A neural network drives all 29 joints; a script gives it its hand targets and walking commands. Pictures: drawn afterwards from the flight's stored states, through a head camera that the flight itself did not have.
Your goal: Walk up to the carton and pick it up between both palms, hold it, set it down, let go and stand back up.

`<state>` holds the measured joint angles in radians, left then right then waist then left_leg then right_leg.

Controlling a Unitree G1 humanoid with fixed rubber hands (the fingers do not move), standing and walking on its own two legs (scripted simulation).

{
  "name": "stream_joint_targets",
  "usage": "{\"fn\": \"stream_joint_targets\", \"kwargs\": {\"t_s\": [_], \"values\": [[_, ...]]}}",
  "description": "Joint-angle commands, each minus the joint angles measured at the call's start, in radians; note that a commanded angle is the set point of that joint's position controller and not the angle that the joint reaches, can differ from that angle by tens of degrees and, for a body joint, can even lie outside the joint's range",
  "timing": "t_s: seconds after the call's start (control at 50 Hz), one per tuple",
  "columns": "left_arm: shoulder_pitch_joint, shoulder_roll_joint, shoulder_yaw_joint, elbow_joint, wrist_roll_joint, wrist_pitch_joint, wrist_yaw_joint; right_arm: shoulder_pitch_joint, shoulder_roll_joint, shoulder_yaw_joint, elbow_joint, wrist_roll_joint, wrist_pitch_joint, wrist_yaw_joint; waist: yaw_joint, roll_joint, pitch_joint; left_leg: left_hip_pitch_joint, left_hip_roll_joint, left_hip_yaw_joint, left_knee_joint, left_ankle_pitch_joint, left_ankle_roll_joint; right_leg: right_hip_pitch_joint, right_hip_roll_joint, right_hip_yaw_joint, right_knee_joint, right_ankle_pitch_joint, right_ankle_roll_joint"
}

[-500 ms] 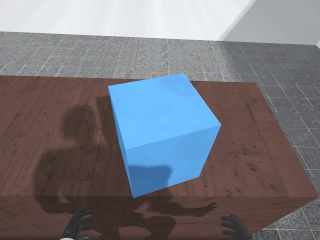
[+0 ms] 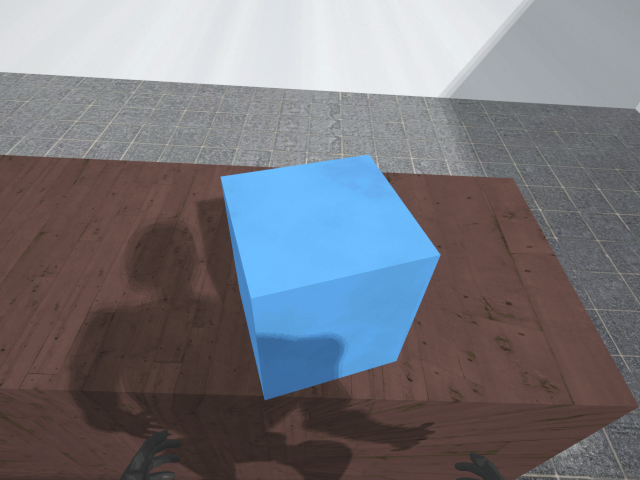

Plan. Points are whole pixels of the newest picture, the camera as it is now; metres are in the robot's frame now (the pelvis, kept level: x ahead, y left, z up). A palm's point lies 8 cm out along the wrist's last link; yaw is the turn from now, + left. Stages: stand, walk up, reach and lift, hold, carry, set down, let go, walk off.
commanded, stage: stand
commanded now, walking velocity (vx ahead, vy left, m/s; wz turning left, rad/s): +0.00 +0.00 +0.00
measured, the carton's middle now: (316, 277) +0.38 +0.01 +0.04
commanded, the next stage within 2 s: none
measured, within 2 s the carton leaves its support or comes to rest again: neither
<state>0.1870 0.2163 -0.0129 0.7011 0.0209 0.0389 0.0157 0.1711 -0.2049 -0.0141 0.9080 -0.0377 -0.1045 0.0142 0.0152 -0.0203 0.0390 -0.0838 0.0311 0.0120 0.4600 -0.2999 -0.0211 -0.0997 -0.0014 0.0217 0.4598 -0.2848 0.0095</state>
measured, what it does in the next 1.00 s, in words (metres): stands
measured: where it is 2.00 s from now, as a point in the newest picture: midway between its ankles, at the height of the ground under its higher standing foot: outside the picture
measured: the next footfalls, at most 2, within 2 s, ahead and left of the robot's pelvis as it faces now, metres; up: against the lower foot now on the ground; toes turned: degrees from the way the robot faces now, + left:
none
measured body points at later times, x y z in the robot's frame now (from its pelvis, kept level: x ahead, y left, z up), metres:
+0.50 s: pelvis -0.01 +0.01 +0.00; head -0.03 +0.02 +0.45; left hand +0.01 +0.30 -0.15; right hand +0.02 -0.27 -0.13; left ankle -0.03 +0.13 -0.74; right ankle -0.02 -0.13 -0.74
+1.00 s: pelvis -0.04 +0.02 +0.01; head -0.06 +0.03 +0.45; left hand +0.01 +0.30 -0.14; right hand +0.02 -0.26 -0.13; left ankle -0.03 +0.13 -0.74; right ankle -0.02 -0.13 -0.74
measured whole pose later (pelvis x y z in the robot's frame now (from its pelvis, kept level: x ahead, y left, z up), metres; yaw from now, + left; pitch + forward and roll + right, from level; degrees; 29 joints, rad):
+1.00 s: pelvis -0.04 +0.02 +0.01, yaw +1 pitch -6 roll +0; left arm 0.16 0.28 0.01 1.16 0.02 -0.02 0.00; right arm 0.20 -0.28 -0.04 1.11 -0.02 -0.01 0.00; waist 0.01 -0.01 0.06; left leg -0.07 -0.01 0.01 0.38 -0.21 0.01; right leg -0.07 -0.04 0.02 0.37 -0.19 0.04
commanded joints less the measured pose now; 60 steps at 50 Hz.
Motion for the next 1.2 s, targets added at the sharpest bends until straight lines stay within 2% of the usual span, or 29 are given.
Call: {"fn": "stream_joint_targets", "kwargs": {"t_s": [0.0,0.04,0.08,0.1,0.14,0.18,0.24,0.28,0.34,0.36,0.4,0.44,0.5,0.52,0.54,0.64,0.72,0.74,0.78,0.8,0.82,0.92,0.94,0.98,1.0,1.02,1.06,1.1,1.18], "values": [[-0.039,0.241,0.089,-0.004,0.005,-0.065,0.012,0.018,-0.273,-0.078,-0.057,0.007,0.029,-0.02,0.003,-0.015,-0.085,-0.019,0.067,-0.041,-0.073,0.397,0.051,-0.028,-0.101,0.071,-0.056,0.339,-0.041],[-0.051,0.266,0.085,0.056,0.01,-0.075,0.008,0.004,-0.265,-0.076,-0.051,0.005,0.033,-0.014,-0.005,0.031,-0.022,-0.054,0.065,-0.043,-0.093,0.315,0.051,-0.058,-0.1,0.074,-0.09,0.291,-0.037],[-0.048,0.269,0.084,0.122,0.013,-0.089,0.004,0.003,-0.281,-0.074,-0.02,-0.004,0.042,-0.017,0.0,0.006,0.003,-0.064,0.071,-0.057,-0.093,0.316,0.062,-0.056,-0.105,0.076,-0.104,0.309,-0.045],[-0.055,0.284,0.081,0.139,0.015,-0.095,0.006,0.03,-0.281,-0.079,-0.013,0.004,0.045,-0.015,-0.018,-0.002,-0.002,-0.05,0.069,-0.057,-0.098,0.317,0.052,-0.038,-0.101,0.065,-0.11,0.313,-0.041],[-0.069,0.263,0.074,0.176,0.009,-0.097,0.001,0.005,-0.292,-0.075,-0.001,0.006,0.051,-0.019,-0.012,0.06,0.001,-0.065,0.076,-0.061,-0.101,0.315,0.063,-0.021,-0.111,0.078,-0.114,0.318,-0.051],[-0.042,0.292,0.074,0.221,0.006,-0.099,0.001,0.019,-0.306,-0.08,0.017,0.012,0.053,-0.019,-0.004,0.026,0.014,-0.065,0.084,-0.068,-0.109,0.327,0.065,-0.021,-0.112,0.089,-0.122,0.332,-0.065],[-0.039,0.299,0.067,0.269,0.002,-0.093,0.005,0.034,-0.332,-0.07,0.041,0.008,0.06,-0.026,0.004,0.04,0.007,-0.045,0.083,-0.067,-0.112,0.373,0.066,0.004,-0.116,0.087,-0.132,0.37,-0.058],[-0.048,0.313,0.071,0.295,0.009,-0.095,0.012,0.045,-0.302,-0.061,0.054,0.009,0.064,-0.028,-0.014,0.007,0.032,-0.031,0.092,-0.077,-0.117,0.346,0.07,-0.021,-0.112,0.078,-0.14,0.364,-0.064],[-0.043,0.313,0.07,0.323,0.003,-0.085,0.009,0.049,-0.352,-0.062,0.069,0.011,0.064,-0.031,-0.004,0.034,0.041,-0.036,0.086,-0.083,-0.136,0.283,0.071,-0.017,-0.104,0.078,-0.152,0.3,-0.054],[-0.037,0.315,0.065,0.337,0.001,-0.088,0.012,0.058,-0.327,-0.051,0.08,0.008,0.071,-0.029,-0.006,0.076,0.012,-0.042,0.087,-0.076,-0.145,0.286,0.063,0.01,-0.111,0.074,-0.147,0.283,-0.051],[-0.047,0.336,0.068,0.351,0.003,-0.092,0.01,0.066,-0.328,-0.046,0.087,0.01,0.073,-0.033,-0.005,0.021,0.053,-0.037,0.088,-0.091,-0.163,0.275,0.063,-0.026,-0.101,0.077,-0.154,0.236,-0.048],[-0.032,0.326,0.066,0.352,0.002,-0.082,0.007,0.069,-0.344,-0.05,0.094,0.012,0.07,-0.037,0.001,0.064,0.052,-0.067,0.083,-0.093,-0.169,0.244,0.068,-0.004,-0.102,0.078,-0.151,0.228,-0.049],[-0.049,0.32,0.061,0.36,-0.004,-0.085,0.003,0.058,-0.344,-0.051,0.096,0.016,0.071,-0.035,-0.016,0.05,0.042,-0.056,0.088,-0.092,-0.172,0.23,0.065,-0.01,-0.106,0.08,-0.158,0.234,-0.041],[-0.046,0.32,0.061,0.363,-0.006,-0.091,0.001,0.072,-0.326,-0.044,0.107,0.013,0.07,-0.036,-0.003,0.005,0.059,-0.062,0.09,-0.102,-0.164,0.256,0.065,-0.023,-0.101,0.074,-0.157,0.217,-0.041],[-0.033,0.324,0.062,0.377,-0.003,-0.089,0.003,0.054,-0.329,-0.047,0.111,0.014,0.069,-0.036,-0.008,0.049,0.062,-0.058,0.088,-0.096,-0.172,0.253,0.061,-0.018,-0.097,0.073,-0.166,0.227,-0.035],[-0.056,0.296,0.061,0.373,-0.009,-0.083,0.004,0.027,-0.338,-0.055,0.113,0.018,0.062,-0.03,0.006,0.016,0.071,-0.096,0.089,-0.105,-0.178,0.221,0.062,0.007,-0.111,0.069,-0.179,0.203,-0.031],[-0.069,0.297,0.061,0.384,-0.003,-0.083,0.003,0.027,-0.33,-0.058,0.118,0.018,0.066,-0.032,-0.009,0.035,0.092,-0.084,0.085,-0.104,-0.19,0.212,0.057,-0.027,-0.108,0.071,-0.186,0.171,-0.033],[-0.067,0.294,0.061,0.383,-0.003,-0.083,0.0,0.033,-0.329,-0.057,0.119,0.017,0.066,-0.032,-0.005,0.005,0.087,-0.094,0.087,-0.111,-0.197,0.185,0.064,-0.006,-0.109,0.064,-0.19,0.155,-0.025],[-0.087,0.299,0.069,0.386,-0.003,-0.083,0.003,0.01,-0.34,-0.068,0.117,0.017,0.068,-0.034,-0.011,0.039,0.07,-0.09,0.083,-0.113,-0.205,0.177,0.062,-0.003,-0.113,0.07,-0.181,0.17,-0.027],[-0.084,0.291,0.066,0.387,-0.001,-0.081,0.004,-0.001,-0.336,-0.071,0.116,0.019,0.068,-0.035,-0.005,0.006,0.049,-0.062,0.088,-0.114,-0.198,0.19,0.067,-0.014,-0.107,0.07,-0.186,0.164,-0.033],[-0.083,0.282,0.067,0.384,-0.004,-0.081,0.005,0.003,-0.336,-0.069,0.118,0.02,0.068,-0.03,-0.01,0.047,0.056,-0.086,0.084,-0.122,-0.213,0.167,0.066,0.01,-0.103,0.065,-0.182,0.17,-0.025],[-0.077,0.289,0.064,0.386,-0.002,-0.086,-0.002,-0.006,-0.312,-0.063,0.13,0.022,0.07,-0.033,-0.006,0.056,0.07,-0.097,0.093,-0.124,-0.224,0.142,0.063,-0.013,-0.111,0.071,-0.178,0.131,-0.031],[-0.075,0.305,0.072,0.395,0.0,-0.083,0.001,-0.018,-0.32,-0.065,0.13,0.018,0.067,-0.035,-0.002,0.029,0.062,-0.093,0.099,-0.129,-0.224,0.139,0.067,-0.001,-0.11,0.07,-0.177,0.14,-0.033],[-0.076,0.296,0.067,0.392,0.003,-0.078,0.0,-0.024,-0.326,-0.066,0.132,0.019,0.073,-0.031,-0.008,0.055,0.031,-0.079,0.088,-0.124,-0.236,0.094,0.06,-0.004,-0.104,0.07,-0.18,0.107,-0.03],[-0.096,0.296,0.066,0.382,-0.003,-0.078,0.001,-0.03,-0.341,-0.068,0.134,0.019,0.073,-0.03,-0.005,0.019,0.044,-0.074,0.092,-0.119,-0.23,0.095,0.06,-0.018,-0.111,0.074,-0.182,0.109,-0.03],[-0.071,0.287,0.066,0.391,-0.008,-0.079,0.001,-0.001,-0.33,-0.066,0.145,0.023,0.068,-0.028,-0.009,0.056,0.068,-0.099,0.088,-0.117,-0.235,0.078,0.063,-0.015,-0.114,0.084,-0.189,0.113,-0.032],[-0.067,0.293,0.066,0.395,0.001,-0.077,0.0,-0.033,-0.328,-0.065,0.142,0.023,0.073,-0.029,-0.007,0.041,0.055,-0.099,0.093,-0.127,-0.241,0.039,0.061,-0.023,-0.111,0.074,-0.18,0.101,-0.037],[-0.071,0.298,0.063,0.401,-0.007,-0.078,-0.004,-0.031,-0.345,-0.069,0.155,0.028,0.072,-0.026,-0.006,0.053,0.072,-0.109,0.096,-0.129,-0.246,0.067,0.06,-0.028,-0.107,0.074,-0.175,0.113,-0.034],[-0.063,0.272,0.048,0.402,-0.005,-0.079,-0.003,-0.033,-0.32,-0.061,0.159,0.025,0.068,-0.023,-0.008,0.012,0.059,-0.073,0.087,-0.11,-0.22,0.089,0.062,-0.036,-0.117,0.085,-0.186,0.12,-0.036]]}}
